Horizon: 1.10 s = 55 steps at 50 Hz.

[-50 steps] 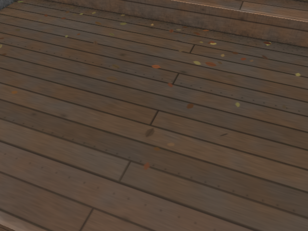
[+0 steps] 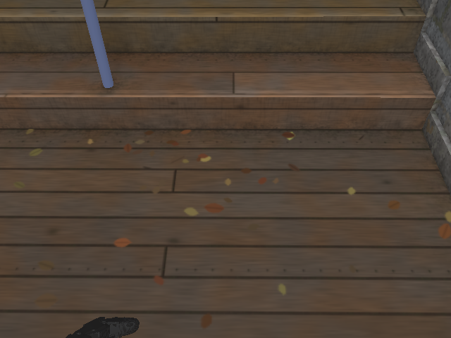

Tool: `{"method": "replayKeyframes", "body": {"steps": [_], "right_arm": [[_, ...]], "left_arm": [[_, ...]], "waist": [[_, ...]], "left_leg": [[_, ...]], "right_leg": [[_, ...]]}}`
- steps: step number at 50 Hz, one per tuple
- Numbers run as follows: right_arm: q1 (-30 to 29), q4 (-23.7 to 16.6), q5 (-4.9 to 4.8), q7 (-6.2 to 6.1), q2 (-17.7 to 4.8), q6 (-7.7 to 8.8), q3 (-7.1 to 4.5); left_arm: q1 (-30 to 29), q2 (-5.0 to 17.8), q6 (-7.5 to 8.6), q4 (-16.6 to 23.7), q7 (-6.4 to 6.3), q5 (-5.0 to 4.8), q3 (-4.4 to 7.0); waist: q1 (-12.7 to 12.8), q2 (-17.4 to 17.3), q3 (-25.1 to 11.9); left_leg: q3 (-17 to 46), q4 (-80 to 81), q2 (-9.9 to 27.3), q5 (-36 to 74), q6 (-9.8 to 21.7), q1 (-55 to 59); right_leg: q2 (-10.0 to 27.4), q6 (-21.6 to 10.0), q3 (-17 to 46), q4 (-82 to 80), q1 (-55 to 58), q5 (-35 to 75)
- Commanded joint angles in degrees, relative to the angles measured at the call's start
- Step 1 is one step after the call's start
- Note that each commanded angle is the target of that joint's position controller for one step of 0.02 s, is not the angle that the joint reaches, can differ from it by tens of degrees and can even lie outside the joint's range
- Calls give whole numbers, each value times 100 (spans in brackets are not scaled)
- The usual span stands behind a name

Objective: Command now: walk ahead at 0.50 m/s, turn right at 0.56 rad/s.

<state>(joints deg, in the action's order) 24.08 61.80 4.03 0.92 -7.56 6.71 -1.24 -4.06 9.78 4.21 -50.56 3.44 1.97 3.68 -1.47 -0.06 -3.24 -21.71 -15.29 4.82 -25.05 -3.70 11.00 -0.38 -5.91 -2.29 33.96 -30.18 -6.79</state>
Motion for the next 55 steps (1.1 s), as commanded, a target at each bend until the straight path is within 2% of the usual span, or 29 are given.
{"method": "replayKeyframes", "body": {"steps": [1, 2, 3, 4, 5, 7, 8, 9, 11, 13, 15, 20, 23, 24, 25, 26, 27, 29, 31, 36, 41, 44, 46, 47, 48, 49, 50, 52, 55], "right_arm": [[762, -393, 69, -174, -571, 40, -95], [112, -659, 139, -43, -667, 100, -28], [-217, -771, 95, 196, -688, 43, -82], [-954, -978, -43, 267, -746, 23, -136], [-1250, -1075, 36, 211, -735, 48, -142], [-1100, -1105, 108, 87, -340, 54, -69], [-1088, -1093, 84, 44, -129, 29, -15], [-1902, -1741, -770, -224, -1169, 248, -362], [-1783, -1768, -630, -304, -962, 266, -325], [-2210, -1878, -419, -327, -824, 226, -291], [-2771, -2001, -378, -278, -586, 181, -217], [-3289, -2333, -560, -238, -1022, 129, -314], [-2521, -2171, -446, -192, -1435, 256, -481], [-1603, -2040, -352, -201, -1632, 287, -553], [-605, -1941, -246, -264, -2000, 228, -653], [-513, -1861, -373, -229, -1956, 180, -652], [-871, -2058, -394, -274, -1354, 121, -520], [-1461, -2082, -342, -286, -1102, -23, -420], [-1716, -2003, -293, -207, -942, -45, -350], [-1590, -1776, -327, -154, -1397, 71, -484], [-1125, -1513, -520, -80, -1784, -14, -535], [-806, -1459, -597, -68, -1932, -166, -559], [-784, -1477, -539, -57, -1784, -197, -470], [-890, -1546, -482, -39, -1612, -182, -396], [-913, -1780, -350, -4, -1082, -93, -231], [-621, -1855, -514, 0, -1037, 30, -202], [-721, -1800, -633, 8, -1454, 19, -324], [-1175, -1962, -537, -25, -1412, -122, -322], [-1145, -2013, -504, -74, -1151, -328, -289]], "left_arm": [[1530, 916, 192, -137, -320, -45, 299], [2913, 1142, 131, -424, -426, 56, 375], [3755, 1183, 130, -934, -369, 152, 364], [3472, 1352, 190, -959, -377, 147, 524], [2976, 1180, 238, -920, -365, 56, 485], [2149, 525, 273, -781, -248, -88, 262], [1938, 272, 253, -647, -183, -55, 171], [1598, 324, 200, -237, -239, -471, 79], [1569, 758, 100, -46, -375, -391, 119], [1918, 892, 38, 116, -486, -243, 140], [2318, 892, 14, 133, -518, -238, 148], [2754, 883, -4, 124, -531, -420, 201], [2521, 989, -63, 386, -577, -281, 269], [2259, 808, -30, 580, -528, -239, 214], [2879, 400, 6, 689, -486, -280, 126], [3249, 544, 38, 783, -455, -418, 41], [2938, 987, 14, 744, -445, -441, 145], [1883, 1099, -50, 1077, -421, -334, 219], [1895, 820, -144, 1205, -426, -342, 220], [1599, 816, -268, 1544, -473, -239, 155], [710, 740, -120, 1728, -309, -226, -3], [423, 921, -2, 1865, -230, -314, 31], [1202, 1174, 49, 1647, -260, -289, 166], [2009, 1503, 47, 1489, -295, -174, 308], [2873, 2065, 18, 1491, -396, -40, 444], [3112, 2131, 25, 1442, -353, 7, 438], [3065, 1686, 33, 1441, -316, -78, 330], [2284, 1242, 41, 1500, -285, -162, 164], [1743, 1192, 145, 1339, -336, -112, 145]], "waist": [[448, -42, -1247], [1115, 548, -1615], [1138, 656, -1669], [1233, 336, -595], [1020, 436, -169], [332, 141, -147], [147, -30, -114], [-20, -272, 217], [-218, -99, 271], [16, 33, 366], [290, 322, 343], [437, 514, 262], [20, 527, -156], [-436, 402, -833], [-432, -706, -1813], [-284, -2263, -2182], [-359, -1435, -1433], [-236, -261, -238], [125, -294, 206], [192, -394, 193], [-73, -366, 274], [-148, -416, 307], [245, -447, -32], [648, -257, -507], [904, 908, -1264], [823, 1823, -1677], [874, 1099, -1325], [530, 587, -492], [122, 628, 165]], "left_leg": [[504, -2668, 826, 6114, 391, -2281], [695, -4038, -23, 2431, 59, -3894], [1673, -5278, -564, -423, 109, -4921], [2398, -5923, -393, -106, 320, -5784], [2634, -6261, -198, 217, 498, -5762], [2842, -6018, 90, 702, 713, -4895], [2779, -5889, 140, 653, 673, -4567], [2600, -6179, -91, 581, 424, -4848], [2693, -5194, 194, 750, 278, -5308], [2395, -3841, 50, 1635, 152, -4890], [2222, -2624, -331, 2619, 162, -4031], [2625, -1220, -550, 2775, 148, -3729], [2561, -812, -588, 2241, 455, -2779], [2941, -1207, 2, 2336, 770, -1282], [4789, -1257, 1361, 2267, 1602, 964], [6990, -532, 2223, 902, 2262, 1425], [6638, -335, 2005, -45, 2064, 775], [4873, -106, 1443, 645, 1644, -1132], [3948, 203, 1010, 1210, 1422, -2283], [2859, 608, 1017, 2540, 1577, -2394], [2347, 503, 686, 2334, 1483, -2460], [2698, 40, 897, 2176, 1435, -2012], [2697, -821, 672, 2618, 1243, -2147], [2448, -2047, 340, 2936, 1058, -2694], [1970, -4297, -232, 1009, 629, -4519], [2524, -5601, -633, -989, 533, -5939], [2886, -6214, -320, -776, 528, -6366], [2623, -5937, 71, 61, 528, -6219], [2723, -5460, 259, 934, 399, -5688]], "right_leg": [[-118, -961, 516, 811, 3931, 1358], [522, -1396, 2139, -140, 5487, 1404], [1179, -1583, 3408, -1176, 6158, 1408], [1091, -1200, 3164, -1476, 5468, 1275], [985, -1155, 2714, -1548, 4499, 1275], [927, -1245, 2345, -1696, 2877, 1774], [934, -1299, 2293, -1813, 2273, 2079], [1005, -1338, 2940, -2162, 1842, 1782], [1093, -1172, 2646, -2228, 1706, 1177], [622, -933, 2101, -2178, 1070, 1255], [218, -739, 1793, -2109, 537, 983], [513, -557, 2651, -1522, 1612, -64], [273, -324, 2684, -229, 2119, 1204], [49, -168, 2389, 966, 1452, 1202], [-649, 255, 1637, 2869, -202, -566], [-555, 360, 1332, 4168, -1434, -2644], [-151, 421, 1367, 4924, -1990, -2206], [269, 428, 950, 4885, -1766, -1323], [561, 366, 903, 4293, -1214, -1230], [831, 546, 738, 2940, -1132, -559], [579, 632, 276, 791, -89, 229], [363, 577, 125, -36, 183, -227], [100, 445, -93, -639, 1485, -268], [426, 188, 274, -624, 2681, -80], [2010, -380, 2122, -685, 4532, 391], [2758, -1182, 3962, -1314, 4998, 258], [2594, -1144, 3470, -1320, 4730, -85], [2110, -776, 2173, -1602, 3386, -211], [1917, -542, 1331, -2390, 2158, 54]]}}
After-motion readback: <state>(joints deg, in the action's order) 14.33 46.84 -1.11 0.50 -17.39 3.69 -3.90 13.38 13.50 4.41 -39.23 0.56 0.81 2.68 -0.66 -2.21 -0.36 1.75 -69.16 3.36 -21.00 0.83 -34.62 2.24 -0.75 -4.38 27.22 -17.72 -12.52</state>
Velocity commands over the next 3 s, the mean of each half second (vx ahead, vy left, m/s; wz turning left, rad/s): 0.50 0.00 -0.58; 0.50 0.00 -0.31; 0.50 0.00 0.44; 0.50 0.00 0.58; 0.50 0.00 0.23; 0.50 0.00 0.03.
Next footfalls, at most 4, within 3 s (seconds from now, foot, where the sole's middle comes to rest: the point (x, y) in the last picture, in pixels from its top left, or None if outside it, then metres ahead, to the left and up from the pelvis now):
0.48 left None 0.48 0.03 -0.75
0.94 right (340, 337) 0.51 -0.30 -0.75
1.44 left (264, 230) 0.89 -0.12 -0.75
1.98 right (305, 171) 1.15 -0.30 -0.75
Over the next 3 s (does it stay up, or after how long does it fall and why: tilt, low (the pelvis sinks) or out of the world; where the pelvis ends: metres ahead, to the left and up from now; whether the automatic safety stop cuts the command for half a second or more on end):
stays up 1.42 -0.16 0.10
